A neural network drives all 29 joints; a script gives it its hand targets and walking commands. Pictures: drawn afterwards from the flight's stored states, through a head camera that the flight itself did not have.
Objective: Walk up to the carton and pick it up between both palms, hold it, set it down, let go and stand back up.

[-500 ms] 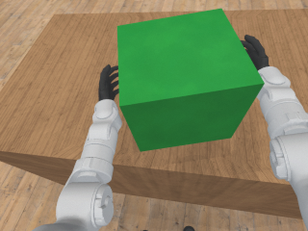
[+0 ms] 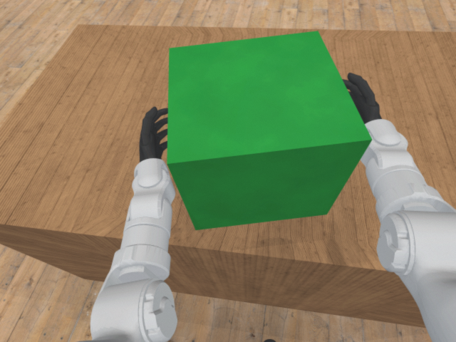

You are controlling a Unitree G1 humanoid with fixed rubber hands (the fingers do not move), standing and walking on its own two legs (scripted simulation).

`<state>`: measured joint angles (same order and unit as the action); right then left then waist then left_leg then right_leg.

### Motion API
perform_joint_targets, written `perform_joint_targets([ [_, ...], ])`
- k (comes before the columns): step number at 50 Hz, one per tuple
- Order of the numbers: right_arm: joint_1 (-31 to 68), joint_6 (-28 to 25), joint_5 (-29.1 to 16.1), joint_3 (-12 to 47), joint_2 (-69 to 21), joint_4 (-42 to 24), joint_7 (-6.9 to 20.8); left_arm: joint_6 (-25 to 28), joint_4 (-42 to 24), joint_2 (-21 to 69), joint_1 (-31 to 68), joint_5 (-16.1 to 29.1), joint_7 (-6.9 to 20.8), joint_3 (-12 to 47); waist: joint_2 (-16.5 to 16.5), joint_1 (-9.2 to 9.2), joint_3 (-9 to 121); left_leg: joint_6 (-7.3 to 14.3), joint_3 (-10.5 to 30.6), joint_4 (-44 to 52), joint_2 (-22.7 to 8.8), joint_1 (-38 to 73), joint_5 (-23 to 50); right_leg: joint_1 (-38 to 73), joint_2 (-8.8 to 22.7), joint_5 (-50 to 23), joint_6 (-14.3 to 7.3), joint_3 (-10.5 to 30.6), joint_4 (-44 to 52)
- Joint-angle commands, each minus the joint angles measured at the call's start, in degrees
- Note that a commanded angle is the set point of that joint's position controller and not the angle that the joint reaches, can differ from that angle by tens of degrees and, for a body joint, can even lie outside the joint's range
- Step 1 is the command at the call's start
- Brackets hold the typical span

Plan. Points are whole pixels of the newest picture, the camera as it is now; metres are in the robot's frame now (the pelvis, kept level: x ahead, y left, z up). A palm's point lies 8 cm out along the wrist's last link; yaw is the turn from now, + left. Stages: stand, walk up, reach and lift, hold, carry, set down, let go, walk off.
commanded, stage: reach and lift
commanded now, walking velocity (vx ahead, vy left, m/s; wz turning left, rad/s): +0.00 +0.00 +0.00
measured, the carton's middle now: (253, 136) +0.48 +0.03 +0.04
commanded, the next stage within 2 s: none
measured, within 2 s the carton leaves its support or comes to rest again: leaves its support in 1.56 s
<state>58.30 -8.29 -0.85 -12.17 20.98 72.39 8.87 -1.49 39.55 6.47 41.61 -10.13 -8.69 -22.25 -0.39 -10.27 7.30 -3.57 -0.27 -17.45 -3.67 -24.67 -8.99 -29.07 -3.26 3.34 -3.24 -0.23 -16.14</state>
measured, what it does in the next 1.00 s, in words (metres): stands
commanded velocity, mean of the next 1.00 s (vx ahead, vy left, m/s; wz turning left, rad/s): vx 0.00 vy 0.00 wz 0.00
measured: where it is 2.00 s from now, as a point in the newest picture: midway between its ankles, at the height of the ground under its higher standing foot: outside the picture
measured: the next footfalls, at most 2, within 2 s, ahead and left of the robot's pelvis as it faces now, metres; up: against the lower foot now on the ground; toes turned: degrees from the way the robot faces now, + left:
none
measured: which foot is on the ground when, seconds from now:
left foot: down 0.00-1.00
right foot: down 0.00-1.00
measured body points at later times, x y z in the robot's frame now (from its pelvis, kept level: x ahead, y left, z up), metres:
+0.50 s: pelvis +0.01 +0.01 +0.00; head +0.08 +0.01 +0.45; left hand +0.41 +0.21 +0.08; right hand +0.50 -0.15 +0.10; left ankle -0.03 +0.16 -0.74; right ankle +0.03 -0.08 -0.74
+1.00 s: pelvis +0.01 +0.01 +0.00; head +0.08 +0.00 +0.45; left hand +0.41 +0.21 +0.08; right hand +0.50 -0.15 +0.09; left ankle -0.03 +0.16 -0.74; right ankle +0.03 -0.08 -0.74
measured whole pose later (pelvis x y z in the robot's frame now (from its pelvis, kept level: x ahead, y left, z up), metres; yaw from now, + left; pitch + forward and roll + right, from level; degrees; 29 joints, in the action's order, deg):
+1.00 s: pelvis +0.01 +0.01 +0.00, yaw +3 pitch +15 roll +0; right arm 55.2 -12.8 6.2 -21.6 19.5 74.3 11.1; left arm -2.1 39.2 7.0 39.6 -10.8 -9.1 -20.7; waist 0.2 -7.4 7.5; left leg -3.0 1.0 -16.9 -3.0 -22.2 -9.5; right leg -25.7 -1.8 5.5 -2.9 -3.7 -16.2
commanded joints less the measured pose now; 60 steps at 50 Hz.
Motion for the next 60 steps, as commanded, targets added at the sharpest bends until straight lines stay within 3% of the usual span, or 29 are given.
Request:
perform_joint_targets([
  [1, 24.91, -2.13, 3.91, 1.22, -10.88, -7.61, 3.85, 1.05, -7.65, 6.73, 23.9, -1.51, 0.72, 6.61, 7.39, -1.58, 33.1, 2.74, -5.78, 0.6, 3.41, -0.67, 11.36, 31.3, 2.53, -15.58, 4.17, -1.41, -4.52],
  [4, 25.28, -2.91, 5.62, 1.8, -16.36, -8.16, 4.56, 1.58, -7.24, 10.06, 24.44, -1.64, 1.67, 7.12, 9.56, -1.56, 34.46, 3.56, -6.0, 0.68, 3.54, -1.0, 11.04, 31.8, 2.8, -16.65, 4.8, -1.76, -4.42],
  [6, 23.73, -3.1, 6.67, 1.56, -18.29, -6.36, 5.75, 1.39, -6.92, 12.46, 23.55, -2.52, 2.82, 7.84, 8.08, -1.67, 32.23, 3.08, -5.75, 0.93, 3.38, 0.07, 13.09, 31.83, 2.63, -18.06, 4.25, -2.07, -4.76],
  [8, 23.41, -3.45, 7.45, 2.22, -21.57, -6.64, 6.47, 1.04, -5.63, 14.68, 22.55, -2.26, 4.07, 8.83, 9.7, -0.85, 31.01, 3.75, -5.83, 0.79, 3.7, 0.18, 12.95, 32.08, 2.91, -18.55, 4.49, -2.0, -4.13],
  [10, 22.52, -3.15, 7.93, 1.55, -21.74, -4.08, 7.42, 0.45, -3.69, 15.51, 21.32, -3.19, 4.96, 8.01, 9.15, -1.31, 26.94, 3.69, -5.47, 1.68, 3.17, 0.0, 11.99, 31.75, 2.84, -16.51, 3.92, -2.33, -4.01],
  [15, 21.46, -4.41, 7.42, 1.11, -20.38, -3.47, 7.83, 0.11, -5.85, 16.09, 20.63, -3.19, 3.79, 10.82, 6.47, -1.02, 26.79, 2.78, -5.04, 0.11, 2.85, 3.5, 16.38, 29.13, 2.11, -17.04, 3.18, -3.25, -3.92],
  [17, 21.57, -4.42, 7.14, 1.92, -21.4, -3.2, 8.14, -0.41, -6.28, 16.95, 19.88, -3.37, 3.82, 10.76, 6.85, -1.74, 25.64, 3.21, -5.1, 0.08, 2.76, 4.12, 16.93, 27.88, 1.98, -16.23, 3.19, -3.37, -3.59],
  [22, 20.97, -5.04, 6.26, 2.79, -20.69, -3.42, 8.26, -0.94, -7.88, 17.89, 19.09, -1.71, 3.82, 14.2, 6.05, -0.35, 27.86, 3.11, -4.75, -1.03, 2.75, 5.41, 18.45, 26.78, 2.11, -17.26, 2.52, -3.34, -3.17],
  [23, 19.74, -5.24, 6.04, 3.25, -21.25, -3.3, 8.02, -0.78, -7.88, 18.07, 18.26, -1.67, 4.0, 14.72, 5.64, 0.34, 27.89, 3.02, -4.56, -1.33, 2.71, 5.23, 19.67, 28.24, 2.2, -20.25, 2.44, -3.16, -3.64],
  [24, 25.22, -5.41, 9.15, -2.2, -16.37, -4.78, 8.45, -1.17, -5.41, 15.89, 24.51, -1.05, 3.64, 13.89, 6.21, 1.54, 28.8, 2.71, -3.82, 0.37, 3.04, 1.77, 13.52, 24.37, 2.65, -14.14, 3.79, -4.7, -3.22],
  [26, 23.39, -4.79, 10.02, -2.73, -17.93, -4.63, 9.12, -1.49, -5.35, 16.62, 23.71, -2.04, 3.28, 13.11, 6.57, 1.23, 27.49, 2.77, -4.03, 0.21, 2.99, 6.19, 12.76, 23.08, 2.44, -12.41, 3.68, -5.17, -2.76],
  [30, 23.08, -4.65, 9.88, -2.3, -19.59, -3.91, 9.56, -1.77, -4.41, 18.58, 22.19, -1.91, 3.92, 13.94, 6.85, 1.78, 29.2, 2.8, -3.84, -0.44, 2.99, 6.78, 15.61, 24.57, 2.34, -16.33, 3.88, -5.25, -3.3],
  [35, 23.03, -5.47, 10.07, -2.02, -20.07, -3.28, 9.31, -1.1, -3.96, 18.59, 22.2, -1.57, 4.46, 13.91, 7.44, 1.99, 29.18, 2.91, -3.77, -0.25, 3.07, 4.76, 16.57, 27.33, 2.59, -19.73, 4.45, -5.09, -4.18],
  [46, 23.08, -6.12, 9.75, -1.64, -21.99, -2.23, 8.76, -0.2, -2.83, 18.94, 23.38, -1.15, 4.51, 14.44, 7.45, 2.38, 29.15, 3.28, -3.73, 0.31, 3.11, 3.25, 15.59, 28.48, 2.9, -19.85, 4.56, -4.82, -4.3],
  [50, 23.1, -6.5, 8.49, 0.22, -23.63, -2.67, 7.67, 0.57, -2.57, 18.83, 24.02, -0.06, 4.92, 15.77, 8.12, 2.91, 30.19, 3.58, -3.74, 0.42, 3.42, 1.68, 16.23, 32.53, 3.11, -24.42, 5.15, -4.17, -5.1],
  [51, 22.67, -8.61, 6.59, 6.11, -25.56, -4.61, 7.25, 1.84, -5.88, 20.4, 20.49, -0.08, 4.72, 16.32, 6.95, 0.24, 34.56, 2.77, -4.27, -1.97, 3.0, 2.71, 24.73, 35.1, 2.88, -33.88, 4.26, -4.02, -7.07],
  [52, 21.85, -9.28, 6.48, 6.7, -26.2, -1.81, 6.52, 2.42, -3.0, 20.5, 20.0, -0.38, 5.37, 16.76, 7.8, 1.87, 32.21, 3.14, -4.2, -1.81, 3.08, 0.05, 23.59, 36.49, 3.05, -36.1, 3.93, -3.65, -7.08],
  [54, 21.01, -10.26, 6.79, 8.32, -28.56, -3.51, 4.8, 3.55, -1.95, 19.62, 19.93, -0.92, 6.73, 15.93, 10.05, 3.06, 30.57, 4.38, -4.2, 0.03, 3.36, -4.14, 18.81, 41.66, 4.16, -39.76, 4.81, -2.58, -7.69],
  [55, 22.63, -11.24, 6.66, 8.76, -27.92, -5.09, 4.44, 4.09, -3.02, 20.43, 20.88, -0.48, 6.75, 16.87, 8.63, 2.46, 32.01, 4.04, -4.03, 0.82, 3.23, -4.89, 17.55, 42.01, 4.35, -38.91, 4.78, -2.68, -8.09],
  [58, 24.81, -14.88, 6.74, 9.73, -29.04, -8.23, 3.53, 6.68, -5.64, 21.65, 24.84, 1.5, 6.69, 19.44, 8.97, 3.82, 37.09, 3.36, -3.86, -0.62, 2.92, -3.27, 20.82, 41.0, 4.26, -42.5, 4.75, -3.29, -8.48],
  [60, 25.2, -16.19, 7.07, 9.98, -27.71, -7.57, 3.44, 7.02, -4.89, 22.33, 24.35, 0.25, 6.27, 19.23, 7.68, 2.87, 37.55, 3.14, -3.96, -0.34, 2.57, -2.13, 20.78, 39.55, 4.0, -38.47, 3.74, -3.62, -7.94],
])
